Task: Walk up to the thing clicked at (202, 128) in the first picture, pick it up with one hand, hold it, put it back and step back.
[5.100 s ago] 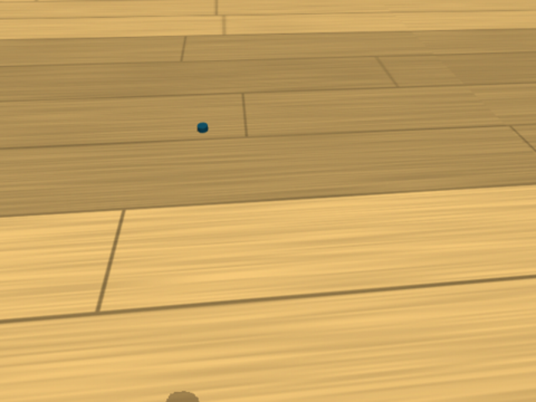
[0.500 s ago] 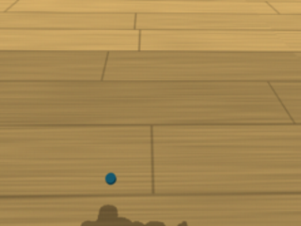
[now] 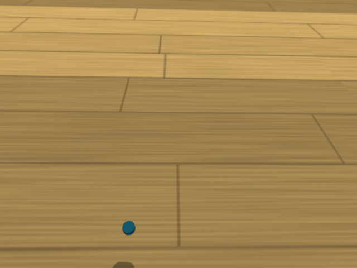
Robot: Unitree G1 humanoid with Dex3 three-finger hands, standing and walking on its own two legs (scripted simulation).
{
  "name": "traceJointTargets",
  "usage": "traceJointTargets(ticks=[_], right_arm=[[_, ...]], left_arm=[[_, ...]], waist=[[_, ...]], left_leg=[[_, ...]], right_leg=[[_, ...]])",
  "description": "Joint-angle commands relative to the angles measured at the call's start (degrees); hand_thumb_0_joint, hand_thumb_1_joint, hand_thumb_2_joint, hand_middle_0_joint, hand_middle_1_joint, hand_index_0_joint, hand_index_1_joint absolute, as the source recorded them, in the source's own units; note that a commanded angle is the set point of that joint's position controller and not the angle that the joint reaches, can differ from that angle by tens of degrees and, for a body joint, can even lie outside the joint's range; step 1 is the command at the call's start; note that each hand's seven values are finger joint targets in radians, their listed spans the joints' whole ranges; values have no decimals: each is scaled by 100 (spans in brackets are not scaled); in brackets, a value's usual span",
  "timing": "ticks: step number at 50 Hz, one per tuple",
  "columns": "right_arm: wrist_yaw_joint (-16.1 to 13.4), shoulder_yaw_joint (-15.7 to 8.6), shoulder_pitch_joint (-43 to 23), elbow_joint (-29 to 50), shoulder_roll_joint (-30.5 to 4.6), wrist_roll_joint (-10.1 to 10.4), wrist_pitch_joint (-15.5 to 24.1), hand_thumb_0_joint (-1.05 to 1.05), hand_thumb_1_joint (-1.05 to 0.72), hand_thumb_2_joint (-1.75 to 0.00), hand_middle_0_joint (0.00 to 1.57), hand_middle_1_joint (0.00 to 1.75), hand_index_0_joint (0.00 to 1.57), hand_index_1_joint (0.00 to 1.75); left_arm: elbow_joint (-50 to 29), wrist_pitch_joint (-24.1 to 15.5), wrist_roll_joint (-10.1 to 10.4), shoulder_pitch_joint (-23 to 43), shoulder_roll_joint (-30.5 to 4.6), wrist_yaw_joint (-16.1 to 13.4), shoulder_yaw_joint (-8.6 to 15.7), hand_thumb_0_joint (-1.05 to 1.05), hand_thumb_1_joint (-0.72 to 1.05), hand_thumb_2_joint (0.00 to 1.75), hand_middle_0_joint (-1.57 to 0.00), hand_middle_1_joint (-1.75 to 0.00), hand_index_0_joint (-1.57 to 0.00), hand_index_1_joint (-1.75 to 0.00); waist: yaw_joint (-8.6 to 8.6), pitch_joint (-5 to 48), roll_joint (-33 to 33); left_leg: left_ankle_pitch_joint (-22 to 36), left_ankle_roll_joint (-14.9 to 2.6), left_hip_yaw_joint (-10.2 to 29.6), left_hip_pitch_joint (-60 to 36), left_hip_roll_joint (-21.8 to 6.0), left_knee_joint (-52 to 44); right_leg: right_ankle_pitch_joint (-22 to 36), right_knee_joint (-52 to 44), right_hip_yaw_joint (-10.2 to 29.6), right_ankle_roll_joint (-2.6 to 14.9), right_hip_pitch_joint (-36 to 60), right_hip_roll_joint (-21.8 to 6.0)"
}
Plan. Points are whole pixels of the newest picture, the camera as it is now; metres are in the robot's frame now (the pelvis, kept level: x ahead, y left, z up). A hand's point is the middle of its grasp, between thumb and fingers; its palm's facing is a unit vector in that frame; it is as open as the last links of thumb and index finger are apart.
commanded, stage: walk up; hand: left
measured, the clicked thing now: (128, 227) +0.50 +0.26 -0.76
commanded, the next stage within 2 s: stand in 0.64 s
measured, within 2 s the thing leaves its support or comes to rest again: neither
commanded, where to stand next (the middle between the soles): +0.11 +0.01 m, yaw +1 degrees
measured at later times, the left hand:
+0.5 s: hand out of the picture +0.07 +0.25 -0.16, palm faces +0.02 -0.95 -0.33, open 7.4 cm
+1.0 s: hand out of the picture +0.11 +0.25 -0.15, palm faces +0.00 -0.94 -0.34, open 7.4 cm
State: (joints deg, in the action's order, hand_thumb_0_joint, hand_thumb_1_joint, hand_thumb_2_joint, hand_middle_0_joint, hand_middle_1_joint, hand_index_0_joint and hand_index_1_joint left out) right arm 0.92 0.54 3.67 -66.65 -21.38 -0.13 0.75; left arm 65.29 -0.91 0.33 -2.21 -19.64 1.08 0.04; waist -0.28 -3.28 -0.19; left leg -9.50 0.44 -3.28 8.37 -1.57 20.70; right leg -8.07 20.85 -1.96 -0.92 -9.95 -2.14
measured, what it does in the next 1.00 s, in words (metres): stands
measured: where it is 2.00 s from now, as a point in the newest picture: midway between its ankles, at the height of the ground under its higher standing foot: outside the picture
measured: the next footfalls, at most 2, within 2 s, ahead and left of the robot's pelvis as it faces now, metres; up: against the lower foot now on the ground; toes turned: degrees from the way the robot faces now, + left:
none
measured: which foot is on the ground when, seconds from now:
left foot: down 0.00-1.00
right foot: down 0.00-1.00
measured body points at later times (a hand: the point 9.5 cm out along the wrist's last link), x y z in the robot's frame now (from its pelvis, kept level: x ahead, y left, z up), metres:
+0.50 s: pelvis +0.01 +0.00 +0.00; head +0.02 +0.00 +0.45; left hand +0.07 +0.30 -0.13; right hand +0.09 -0.29 -0.14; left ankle +0.02 +0.12 -0.75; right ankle +0.04 -0.13 -0.75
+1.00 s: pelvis +0.03 +0.00 +0.00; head +0.04 +0.00 +0.45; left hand +0.11 +0.30 -0.13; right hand +0.11 -0.30 -0.13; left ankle +0.02 +0.12 -0.75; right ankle +0.04 -0.13 -0.75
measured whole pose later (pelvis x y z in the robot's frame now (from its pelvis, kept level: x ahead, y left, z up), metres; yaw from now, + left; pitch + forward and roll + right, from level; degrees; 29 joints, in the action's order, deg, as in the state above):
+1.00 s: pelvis +0.03 +0.00 +0.00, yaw +1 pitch -1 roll +0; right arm 0.7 0.1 4.9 -66.4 -20.2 -0.7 0.6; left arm 66.0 -0.9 -0.4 -4.7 -19.8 0.7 0.3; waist 0.0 -2.2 0.4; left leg -9.7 0.6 -2.5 6.1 -1.2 17.1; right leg -9.1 18.1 -2.8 -1.2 -7.7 -2.5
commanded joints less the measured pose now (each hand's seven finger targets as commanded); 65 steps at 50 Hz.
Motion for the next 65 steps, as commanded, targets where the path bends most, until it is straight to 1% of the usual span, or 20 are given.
traceJointTargets(ticks=[1,7,10,12,14,19,24,31,32,34,36,39,42,46,49,52,57,60,64,65], right_arm=[[-72,-234,-306,265,-1138,-10,149,0,-90,-90,20,30,20,30],[-68,-235,-263,258,-1144,-24,130,0,-90,-90,20,30,20,30],[-69,-256,-278,283,-1145,-11,131,0,-90,-90,20,30,20,30],[-72,-262,-228,283,-1139,0,135,0,-90,-90,20,30,20,30],[-81,-268,-201,266,-1130,-1,130,0,-90,-90,20,30,20,30],[-85,-284,-170,251,-1099,-14,106,0,-90,-90,20,30,20,30],[-80,-282,-219,295,-1074,-9,93,0,-90,-90,20,30,20,30],[-84,-294,-192,280,-1070,-18,87,0,-90,-90,20,30,20,30],[-92,-288,-178,347,-1026,-63,84,0,-90,-90,20,30,20,30],[-94,-287,-242,354,-1042,-61,87,0,-90,-90,20,30,20,30],[-93,-292,-173,348,-1048,-64,98,0,-90,-90,20,30,20,30],[-102,-280,-165,347,-1073,-51,116,0,-90,-90,20,30,20,30],[-105,-278,-158,345,-1076,-51,130,0,-90,-90,20,30,20,30],[-113,-275,-165,353,-1080,-51,134,0,-90,-90,20,30,20,30],[-118,-281,-111,336,-1082,-52,134,0,-90,-90,20,30,20,30],[-126,-279,-145,334,-1087,-37,129,0,-90,-90,20,30,20,30],[-118,-278,-136,334,-1097,-43,106,0,-90,-90,20,30,20,30],[-126,-290,-127,350,-1111,-41,104,0,-90,-90,20,30,20,30],[-120,-275,-180,369,-1057,-37,97,0,-90,-90,20,30,20,30],[-125,-277,-138,377,-1078,-42,98,0,-90,-90,20,30,20,30]], left_arm=[[-221,-77,-22,205,-1235,-87,224,0,90,90,-20,-30,-20,-30],[-189,-84,-53,192,-1240,-75,235,0,90,90,-20,-30,-20,-30],[-136,-85,-61,96,-1238,-78,245,0,90,90,-20,-30,-20,-30],[-153,-102,-63,77,-1226,-77,244,0,90,90,-20,-30,-20,-30],[-148,-101,-60,109,-1217,-84,249,0,90,90,-20,-30,-20,-30],[-126,-80,-49,30,-1188,-94,245,0,90,90,-20,-30,-20,-30],[-137,-85,-62,-47,-1186,-102,249,0,90,90,-20,-30,-20,-30],[-181,-82,-72,11,-1170,-118,260,0,90,90,-20,-30,-20,-30],[-205,-81,-101,-42,-1263,-139,235,0,90,90,-20,-30,-20,-30],[-200,-86,-110,-60,-1208,-138,226,0,90,90,-20,-30,-20,-30],[-229,-102,-103,-11,-1252,-144,229,0,90,90,-20,-30,-20,-30],[-237,-97,-93,-44,-1241,-138,230,0,90,90,-20,-30,-20,-30],[-244,-102,-80,-42,-1208,-136,216,0,90,90,-20,-30,-20,-30],[-260,-85,-82,1,-1248,-134,219,0,90,90,-20,-30,-20,-30],[-278,-104,-81,31,-1270,-144,221,0,90,90,-20,-30,-20,-30],[-261,-93,-71,0,-1262,-145,218,0,90,90,-20,-30,-20,-30],[-261,-113,-70,11,-1238,-164,205,0,90,90,-20,-30,-20,-30],[-273,-103,-70,11,-1268,-160,226,0,90,90,-20,-30,-20,-30],[-275,-112,-80,-28,-1248,-168,207,0,90,90,-20,-30,-20,-30],[-283,-109,-80,5,-1251,-167,210,0,90,90,-20,-30,-20,-30]], waist=[[-34,476,115],[-8,436,73],[-6,477,17],[5,611,-48],[21,595,-64],[14,455,7],[-18,422,-63],[20,465,23],[45,535,-37],[14,469,14],[34,551,-9],[41,522,116],[21,585,98],[37,606,22],[53,739,-51],[40,659,-9],[50,620,-68],[54,731,18],[31,576,-70],[69,611,5]], left_leg=[[-88,-156,695,47,-673,-601],[-413,-153,713,75,-651,-662],[-255,-172,715,-20,-671,-639],[35,-171,663,-200,-669,-540],[83,-155,667,-134,-657,-562],[-68,-152,721,-81,-668,-651],[-34,-160,689,-98,-632,-612],[81,-143,695,-39,-641,-620],[39,-105,698,-35,-680,-689],[-117,-113,712,22,-659,-697],[329,-108,717,-67,-691,-673],[226,-89,683,-89,-667,-675],[665,-81,695,-137,-694,-651],[653,-76,685,-156,-707,-669],[1091,-88,651,-312,-739,-583],[1038,-58,652,-302,-719,-621],[1106,-73,642,-338,-727,-572],[1115,-74,597,-379,-713,-560],[1018,-62,632,-359,-725,-582],[952,-66,602,-367,-714,-572]], right_leg=[[-27,-514,557,181,193,-582],[-248,-656,605,172,151,-587],[-189,-648,561,163,147,-572],[65,-641,579,170,166,-603],[178,-626,554,156,235,-606],[-56,-627,536,152,186,-581],[-11,-671,539,114,127,-579],[123,-628,511,121,248,-575],[-87,-597,501,126,290,-604],[-168,-597,491,112,263,-594],[81,-584,500,123,343,-631],[165,-568,503,127,312,-644],[417,-533,472,120,400,-644],[392,-506,453,148,457,-645],[816,-460,437,155,566,-685],[752,-482,404,133,516,-654],[947,-542,409,127,574,-683],[983,-540,412,151,663,-692],[869,-588,382,133,530,-671],[820,-612,421,131,539,-687]])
